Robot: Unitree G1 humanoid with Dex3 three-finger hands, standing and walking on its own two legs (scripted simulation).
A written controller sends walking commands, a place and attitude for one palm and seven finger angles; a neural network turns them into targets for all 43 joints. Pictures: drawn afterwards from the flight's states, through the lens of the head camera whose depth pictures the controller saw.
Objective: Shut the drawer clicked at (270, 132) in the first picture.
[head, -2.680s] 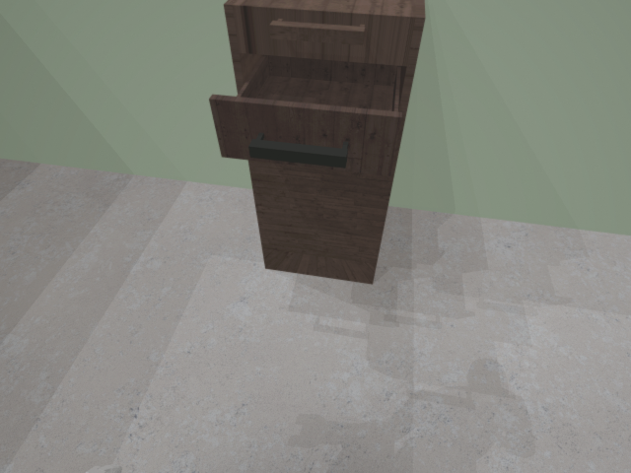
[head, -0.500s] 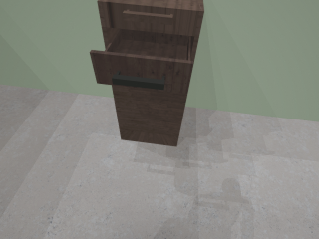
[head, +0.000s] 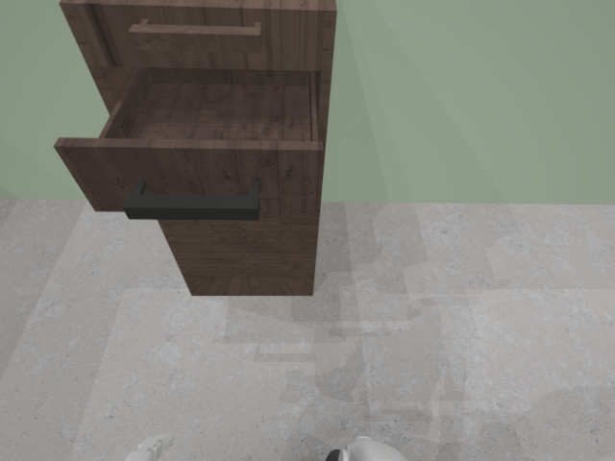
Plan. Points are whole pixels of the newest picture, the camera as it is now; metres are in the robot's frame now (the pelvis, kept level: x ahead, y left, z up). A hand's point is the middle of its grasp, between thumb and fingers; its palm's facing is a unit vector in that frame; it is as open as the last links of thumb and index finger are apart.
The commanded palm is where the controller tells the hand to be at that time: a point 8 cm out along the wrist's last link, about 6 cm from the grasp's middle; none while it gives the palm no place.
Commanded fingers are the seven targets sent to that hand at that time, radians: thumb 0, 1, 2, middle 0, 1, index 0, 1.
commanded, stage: take the last steps up to it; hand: left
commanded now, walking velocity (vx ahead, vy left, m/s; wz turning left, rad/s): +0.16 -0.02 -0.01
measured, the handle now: (196, 197) +0.48 +0.18 +0.04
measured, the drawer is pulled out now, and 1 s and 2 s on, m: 0.22 0.22 0.22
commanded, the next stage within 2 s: come to a stop and stand still in 0.06 s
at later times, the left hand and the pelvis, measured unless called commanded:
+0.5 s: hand out of the picture +0.08 +0.19 -0.15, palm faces +0.05 -0.98 -0.19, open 7.3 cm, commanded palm none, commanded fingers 0.00 0.90 0.90 -0.20 -0.30 -0.20 -0.30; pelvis +0.08 +0.02 +0.03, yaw -2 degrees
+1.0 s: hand out of the picture +0.05 +0.16 -0.13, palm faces +0.10 -0.96 -0.25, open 7.3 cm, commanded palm none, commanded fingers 0.00 0.90 0.90 -0.20 -0.30 -0.20 -0.30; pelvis +0.02 -0.03 +0.03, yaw -1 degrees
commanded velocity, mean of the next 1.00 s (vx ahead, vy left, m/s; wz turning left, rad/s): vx -0.02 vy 0.04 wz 0.00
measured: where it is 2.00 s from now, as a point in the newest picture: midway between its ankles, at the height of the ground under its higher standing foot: outside the picture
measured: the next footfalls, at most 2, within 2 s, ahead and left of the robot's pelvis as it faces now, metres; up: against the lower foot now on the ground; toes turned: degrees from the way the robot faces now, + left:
left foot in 0.26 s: +0.16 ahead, +0.14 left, +0.00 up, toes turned +6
right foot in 0.64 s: +0.11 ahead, -0.13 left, +0.00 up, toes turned -6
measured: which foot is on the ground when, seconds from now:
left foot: up 0.00-0.24, down 0.26-0.64, up 0.66-1.00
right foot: down 0.00-0.40, up 0.42-0.62, down 0.64-1.00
